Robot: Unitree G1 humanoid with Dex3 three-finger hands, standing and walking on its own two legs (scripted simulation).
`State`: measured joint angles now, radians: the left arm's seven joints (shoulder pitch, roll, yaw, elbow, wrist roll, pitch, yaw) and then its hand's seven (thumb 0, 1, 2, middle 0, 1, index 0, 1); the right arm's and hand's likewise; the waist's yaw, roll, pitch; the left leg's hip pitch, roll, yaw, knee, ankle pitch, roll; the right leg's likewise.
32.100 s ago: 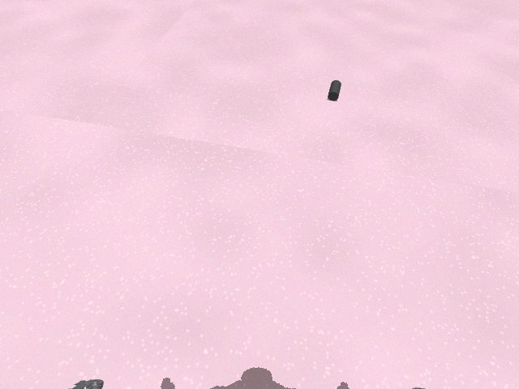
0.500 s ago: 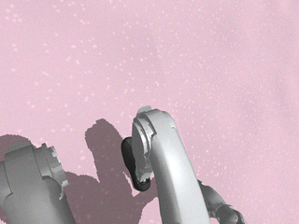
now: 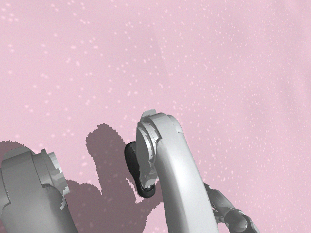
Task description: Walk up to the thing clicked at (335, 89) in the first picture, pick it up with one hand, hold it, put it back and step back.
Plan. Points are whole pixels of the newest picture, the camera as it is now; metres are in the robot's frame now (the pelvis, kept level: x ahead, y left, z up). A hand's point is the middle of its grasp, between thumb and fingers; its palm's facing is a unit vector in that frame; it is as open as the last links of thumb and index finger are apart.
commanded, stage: open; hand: left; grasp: from above
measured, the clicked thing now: out of the picture +0.47 +0.38 -0.27
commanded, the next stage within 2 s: withdraw in 0.34 s
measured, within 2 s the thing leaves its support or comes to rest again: neither
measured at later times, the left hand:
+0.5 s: hand out of the picture +0.46 +0.36 -0.22, palm faces -0.47 -0.09 -0.88, open 13.1 cm
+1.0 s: hand out of the picture +0.47 +0.41 -0.06, palm faces -0.44 -0.11 -0.89, open 14.0 cm
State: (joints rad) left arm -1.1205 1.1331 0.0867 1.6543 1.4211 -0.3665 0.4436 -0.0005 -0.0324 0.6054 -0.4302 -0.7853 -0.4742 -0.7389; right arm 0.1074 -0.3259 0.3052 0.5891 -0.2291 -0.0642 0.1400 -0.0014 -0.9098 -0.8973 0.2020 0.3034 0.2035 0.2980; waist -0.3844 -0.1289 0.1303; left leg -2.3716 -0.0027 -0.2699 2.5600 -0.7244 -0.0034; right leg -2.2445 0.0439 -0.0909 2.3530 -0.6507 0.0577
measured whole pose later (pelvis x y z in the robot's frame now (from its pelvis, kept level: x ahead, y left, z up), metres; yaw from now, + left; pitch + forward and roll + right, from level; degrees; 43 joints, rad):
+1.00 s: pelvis +0.00 +0.00 +0.04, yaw +4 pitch +35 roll -12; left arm -1.12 0.96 0.04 1.29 1.16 -0.09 0.06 0.00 -0.51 0.99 -0.10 -1.01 -0.10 -1.01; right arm 0.16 -0.31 0.15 0.59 -0.11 0.03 0.14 0.00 -0.91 -0.90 0.20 0.30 0.20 0.30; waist -0.26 0.03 -0.02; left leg -2.31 0.00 -0.18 2.38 -0.69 0.01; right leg -2.21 -0.01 -0.04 2.23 -0.65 0.06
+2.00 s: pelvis +0.00 +0.00 +0.12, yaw +8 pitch +36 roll -10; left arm -0.51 0.69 0.18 0.58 0.60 0.00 -0.12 0.00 0.56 0.80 -0.20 -0.32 -0.20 -0.32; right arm 0.19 -0.30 0.02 0.58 -0.01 0.11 0.07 0.00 -0.90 -0.90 0.20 0.30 0.20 0.30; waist -0.11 0.03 -0.14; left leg -2.09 0.00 -0.12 2.13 -0.68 0.02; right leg -2.00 -0.03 -0.01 2.01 -0.64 0.06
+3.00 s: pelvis +0.08 -0.02 +0.41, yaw +15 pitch +10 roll -3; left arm 0.52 0.22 0.03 -0.15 -0.06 0.47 0.03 0.01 0.90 0.90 -0.20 -0.30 -0.20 -0.30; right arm 0.29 -0.22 0.03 0.52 0.02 -0.22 -0.19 0.01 -0.90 -0.90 0.20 0.30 0.20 0.30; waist -0.04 0.06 -0.18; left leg -0.72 0.05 -0.08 1.01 -0.48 -0.04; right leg -0.67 -0.03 -0.06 0.95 -0.46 0.03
